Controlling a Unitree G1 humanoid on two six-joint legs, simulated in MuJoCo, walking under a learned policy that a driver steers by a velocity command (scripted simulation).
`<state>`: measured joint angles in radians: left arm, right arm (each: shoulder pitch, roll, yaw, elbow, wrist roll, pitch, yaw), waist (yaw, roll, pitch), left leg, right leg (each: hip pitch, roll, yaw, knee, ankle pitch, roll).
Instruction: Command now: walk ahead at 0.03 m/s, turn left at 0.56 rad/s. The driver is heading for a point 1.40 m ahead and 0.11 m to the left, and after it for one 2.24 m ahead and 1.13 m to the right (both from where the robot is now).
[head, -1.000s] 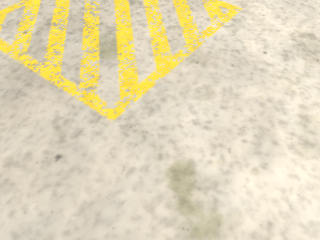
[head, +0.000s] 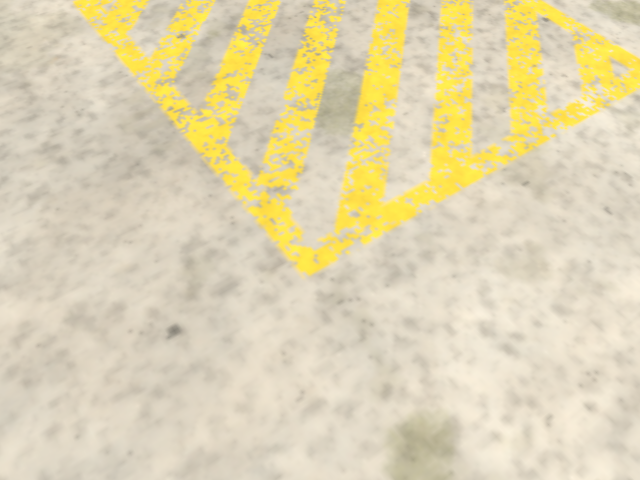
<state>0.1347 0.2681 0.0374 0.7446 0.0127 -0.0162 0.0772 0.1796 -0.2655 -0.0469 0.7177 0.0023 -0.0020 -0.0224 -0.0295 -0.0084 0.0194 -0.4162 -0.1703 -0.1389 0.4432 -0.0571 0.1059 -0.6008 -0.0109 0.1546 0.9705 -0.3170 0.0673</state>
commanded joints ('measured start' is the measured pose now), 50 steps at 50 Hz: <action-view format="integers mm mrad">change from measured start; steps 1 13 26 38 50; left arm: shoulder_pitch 53 60 66 23 -18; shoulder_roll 80 186 160 158 82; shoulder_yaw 25 67 52 45 24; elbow -55 -100 -128 -102 -98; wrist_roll -3 50 -5 -22 -33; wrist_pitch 1 -33 8 -6 -69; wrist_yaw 5 -42 -34 -65 -105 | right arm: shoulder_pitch -17 29 -9 125 134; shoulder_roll -154 -200 -49 -172 -173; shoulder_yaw -45 -79 -21 -48 -52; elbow -92 -168 -174 -105 -57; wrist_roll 7 3 6 -4 20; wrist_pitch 9 18 38 -8 -67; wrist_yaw -22 -16 2 14 24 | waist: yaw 16 8 70 -37 -23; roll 136 -229 -155 184 141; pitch -124 -82 -82 -58 16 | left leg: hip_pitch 102 -269 -114 374 254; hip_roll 250 30 172 456 402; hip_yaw -347 -98 104 -260 -88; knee -172 570 467 -228 -283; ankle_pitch -308 -502 -359 -417 -292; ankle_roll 107 -114 -214 156 121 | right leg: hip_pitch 35 454 507 -63 81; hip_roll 30 -398 -249 -46 -44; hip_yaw -28 350 -44 -155 -172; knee -79 -700 -633 24 -318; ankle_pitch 31 338 467 -227 96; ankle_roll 11 -326 -317 -29 -72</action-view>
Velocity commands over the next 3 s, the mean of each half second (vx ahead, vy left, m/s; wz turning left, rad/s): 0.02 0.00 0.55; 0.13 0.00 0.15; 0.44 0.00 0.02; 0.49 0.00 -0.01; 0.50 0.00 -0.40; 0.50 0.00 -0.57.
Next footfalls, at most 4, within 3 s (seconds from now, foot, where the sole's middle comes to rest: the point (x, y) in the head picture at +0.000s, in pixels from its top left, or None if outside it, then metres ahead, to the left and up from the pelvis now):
0.20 right None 0.10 -0.15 -0.77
0.66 left None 0.01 0.08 -0.77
1.12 right None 0.22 -0.11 -0.77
1.66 left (213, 471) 0.48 0.21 -0.77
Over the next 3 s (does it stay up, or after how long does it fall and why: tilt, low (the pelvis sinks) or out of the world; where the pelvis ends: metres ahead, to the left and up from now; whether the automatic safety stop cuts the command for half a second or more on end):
stays up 1.07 0.21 0.01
